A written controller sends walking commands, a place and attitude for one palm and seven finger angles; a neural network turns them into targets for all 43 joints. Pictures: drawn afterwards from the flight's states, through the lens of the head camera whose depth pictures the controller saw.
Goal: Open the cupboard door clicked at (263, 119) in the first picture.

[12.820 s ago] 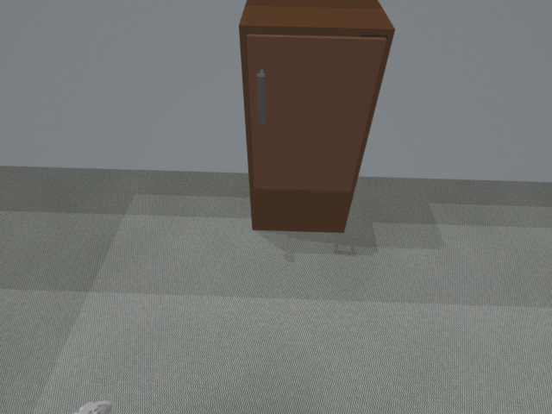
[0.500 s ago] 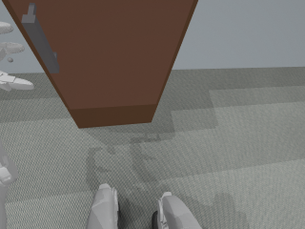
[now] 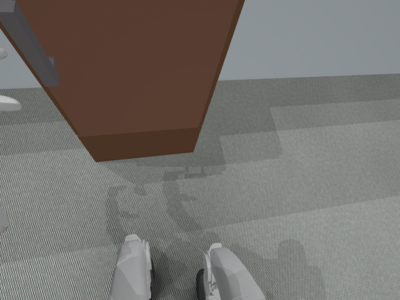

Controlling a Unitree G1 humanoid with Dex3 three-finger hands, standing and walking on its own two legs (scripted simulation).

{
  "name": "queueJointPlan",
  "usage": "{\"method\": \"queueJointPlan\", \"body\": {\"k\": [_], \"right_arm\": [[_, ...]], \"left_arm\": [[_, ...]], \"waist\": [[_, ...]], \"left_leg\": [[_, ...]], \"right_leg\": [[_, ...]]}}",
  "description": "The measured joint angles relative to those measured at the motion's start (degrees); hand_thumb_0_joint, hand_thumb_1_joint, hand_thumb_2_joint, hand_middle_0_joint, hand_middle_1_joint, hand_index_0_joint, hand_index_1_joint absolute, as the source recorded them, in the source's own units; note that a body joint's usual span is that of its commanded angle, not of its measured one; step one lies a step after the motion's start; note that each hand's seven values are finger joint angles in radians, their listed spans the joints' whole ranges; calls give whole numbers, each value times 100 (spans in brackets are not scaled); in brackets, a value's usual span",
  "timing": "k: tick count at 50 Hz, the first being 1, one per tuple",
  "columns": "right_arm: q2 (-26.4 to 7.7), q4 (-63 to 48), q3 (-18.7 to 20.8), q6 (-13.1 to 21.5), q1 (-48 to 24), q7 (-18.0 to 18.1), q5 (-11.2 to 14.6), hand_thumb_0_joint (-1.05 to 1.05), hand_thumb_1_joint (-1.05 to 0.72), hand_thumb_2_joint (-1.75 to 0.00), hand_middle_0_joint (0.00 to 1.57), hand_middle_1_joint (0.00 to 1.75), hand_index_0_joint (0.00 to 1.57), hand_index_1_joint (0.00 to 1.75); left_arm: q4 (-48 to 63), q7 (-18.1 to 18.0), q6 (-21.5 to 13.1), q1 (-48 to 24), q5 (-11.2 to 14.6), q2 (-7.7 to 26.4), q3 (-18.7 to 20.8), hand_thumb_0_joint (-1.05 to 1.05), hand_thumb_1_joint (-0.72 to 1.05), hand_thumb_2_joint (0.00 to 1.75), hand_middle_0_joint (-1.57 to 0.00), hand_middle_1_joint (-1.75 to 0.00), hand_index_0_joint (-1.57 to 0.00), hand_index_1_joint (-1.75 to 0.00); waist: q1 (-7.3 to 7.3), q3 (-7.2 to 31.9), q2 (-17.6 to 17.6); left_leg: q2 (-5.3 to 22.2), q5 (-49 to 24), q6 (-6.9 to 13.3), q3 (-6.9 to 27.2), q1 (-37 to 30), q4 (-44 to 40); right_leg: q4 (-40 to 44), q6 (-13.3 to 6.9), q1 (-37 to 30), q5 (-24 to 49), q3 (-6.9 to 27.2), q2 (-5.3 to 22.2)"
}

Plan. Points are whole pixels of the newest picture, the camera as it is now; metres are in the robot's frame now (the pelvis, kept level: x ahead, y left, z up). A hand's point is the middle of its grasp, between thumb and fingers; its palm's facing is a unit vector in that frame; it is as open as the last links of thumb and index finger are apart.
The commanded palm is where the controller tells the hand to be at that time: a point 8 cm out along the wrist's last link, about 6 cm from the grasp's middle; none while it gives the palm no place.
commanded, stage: slide the fingers in behind the handle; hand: left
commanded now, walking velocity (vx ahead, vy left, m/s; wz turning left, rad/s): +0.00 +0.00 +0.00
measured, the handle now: (34, 41) +0.56 +0.27 +0.08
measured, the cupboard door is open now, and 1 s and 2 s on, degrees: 0 0 0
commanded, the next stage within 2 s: close the thumb around the handle in 1.54 s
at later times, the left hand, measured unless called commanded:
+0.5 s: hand (9, 71) +0.49 +0.30 +0.08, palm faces +0.10 -0.99 -0.02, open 14.0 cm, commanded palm +0.48 +0.32 +0.08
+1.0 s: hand (33, 72) +0.49 +0.26 +0.08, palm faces +0.12 -0.99 -0.02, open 14.0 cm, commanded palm +0.48 +0.29 +0.08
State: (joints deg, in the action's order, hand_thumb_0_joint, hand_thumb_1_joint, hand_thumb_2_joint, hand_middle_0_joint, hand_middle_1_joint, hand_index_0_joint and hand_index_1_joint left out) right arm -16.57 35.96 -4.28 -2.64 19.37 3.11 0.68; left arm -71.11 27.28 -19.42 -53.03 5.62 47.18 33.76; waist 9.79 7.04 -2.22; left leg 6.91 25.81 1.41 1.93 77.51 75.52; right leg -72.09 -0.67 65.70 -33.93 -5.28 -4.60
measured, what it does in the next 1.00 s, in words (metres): stands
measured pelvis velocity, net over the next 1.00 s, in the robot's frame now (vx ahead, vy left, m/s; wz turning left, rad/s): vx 0.01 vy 0.00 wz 0.02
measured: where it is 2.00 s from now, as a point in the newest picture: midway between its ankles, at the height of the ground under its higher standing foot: outside the picture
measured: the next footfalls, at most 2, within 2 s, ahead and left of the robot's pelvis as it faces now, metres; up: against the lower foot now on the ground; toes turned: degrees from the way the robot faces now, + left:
none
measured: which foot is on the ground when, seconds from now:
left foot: down 0.00-1.00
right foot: down 0.00-1.00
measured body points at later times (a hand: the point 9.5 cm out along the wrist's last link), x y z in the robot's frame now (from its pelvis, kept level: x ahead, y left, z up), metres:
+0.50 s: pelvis +0.00 +0.01 +0.01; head +0.15 +0.06 +0.43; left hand +0.48 +0.35 +0.08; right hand +0.04 -0.26 -0.09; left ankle +0.07 +0.11 -0.61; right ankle +0.00 -0.12 -0.61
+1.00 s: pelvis +0.01 +0.00 +0.01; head +0.14 +0.04 +0.44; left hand +0.48 +0.32 +0.08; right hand +0.03 -0.27 -0.09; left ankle +0.07 +0.11 -0.61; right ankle +0.00 -0.12 -0.61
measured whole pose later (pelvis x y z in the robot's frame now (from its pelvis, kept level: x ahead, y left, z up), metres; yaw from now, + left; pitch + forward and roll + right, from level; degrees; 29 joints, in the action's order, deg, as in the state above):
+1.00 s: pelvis +0.01 +0.00 +0.01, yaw +1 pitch +25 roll -6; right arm -15.2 37.1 -2.4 -3.0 20.4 1.2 -0.4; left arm -65.5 17.5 -23.2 -48.1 5.9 33.8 27.0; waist 9.1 8.1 -2.4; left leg 6.0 25.5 1.3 0.8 72.0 72.2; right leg -69.6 -0.6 60.9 -33.8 -4.2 -3.7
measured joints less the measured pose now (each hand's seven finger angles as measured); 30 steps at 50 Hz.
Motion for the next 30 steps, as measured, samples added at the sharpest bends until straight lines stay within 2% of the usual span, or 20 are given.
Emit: {"method": "queueJointPlan", "body": {"k": [5, 11, 21, 30], "right_arm": [[31, 48, 53, -18, 10, -56, -7, 1, -90, -90, 21, 30, 20, 30], [58, 44, 69, -31, 7, -72, 3, 1, -90, -90, 21, 30, 20, 30], [89, 44, 84, 56, -41, -96, -66, 1, -90, -90, 21, 30, 20, 30], [103, 59, 114, 5, 59, -125, -85, 1, -90, -90, 21, 30, 20, 30]], "left_arm": [[268, -11, -92, 124, 73, -163, -59, -1, -50, 30, -30, -120, -30, -120], [321, -67, 55, 241, 90, -440, -257, -1, -50, 30, -30, -120, -30, -120], [373, -481, -181, 138, 1, -706, -441, -1, -50, 30, -30, -120, -30, -120], [481, -623, -139, 286, 13, -981, -571, -1, -50, 30, -30, -120, -30, -120]], "waist": [[-44, 30, 1], [-92, 60, -10], [-41, 56, 23], [-60, 57, -12]], "left_leg": [[-4, 27, 6, -2, -16, 22], [-45, -3, 33, -31, -162, -90], [-88, -33, 53, -49, -225, -136], [-110, -60, 65, -108, -362, -267]], "right_leg": [[-7, 9, -25, -18, 4, 2], [106, 38, -172, 14, 25, 41], [139, 60, -234, 31, 35, 81], [242, 76, -341, 60, 87, 108]]}}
